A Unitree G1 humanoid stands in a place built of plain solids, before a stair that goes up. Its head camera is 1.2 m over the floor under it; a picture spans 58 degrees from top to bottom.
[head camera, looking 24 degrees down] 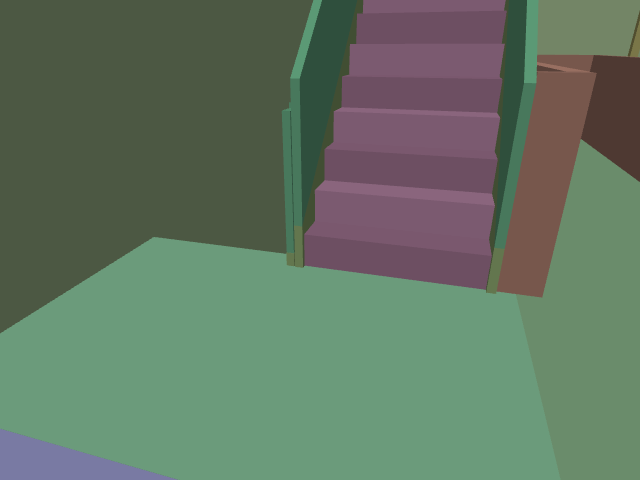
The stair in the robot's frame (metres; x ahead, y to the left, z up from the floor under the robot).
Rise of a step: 0.20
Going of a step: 0.22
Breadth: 1.03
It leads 16 degrees to the right of straight ahead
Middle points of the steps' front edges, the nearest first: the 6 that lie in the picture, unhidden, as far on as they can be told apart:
2.17 -0.40 0.21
2.38 -0.46 0.41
2.59 -0.52 0.61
2.81 -0.58 0.82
3.02 -0.65 1.02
3.23 -0.71 1.22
